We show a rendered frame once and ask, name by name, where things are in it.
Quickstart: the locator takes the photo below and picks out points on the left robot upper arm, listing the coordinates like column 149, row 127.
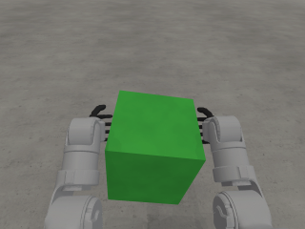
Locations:
column 75, row 212

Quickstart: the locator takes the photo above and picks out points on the robot left hand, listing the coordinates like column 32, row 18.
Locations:
column 95, row 112

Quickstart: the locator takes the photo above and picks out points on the carton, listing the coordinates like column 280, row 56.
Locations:
column 154, row 148

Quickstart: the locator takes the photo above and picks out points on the right robot forearm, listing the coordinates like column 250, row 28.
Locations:
column 230, row 159

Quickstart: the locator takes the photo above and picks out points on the robot right hand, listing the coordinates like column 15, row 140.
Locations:
column 208, row 114

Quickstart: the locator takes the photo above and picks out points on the left robot forearm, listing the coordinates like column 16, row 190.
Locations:
column 79, row 171

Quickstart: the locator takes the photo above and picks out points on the right robot upper arm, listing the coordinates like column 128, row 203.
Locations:
column 241, row 209

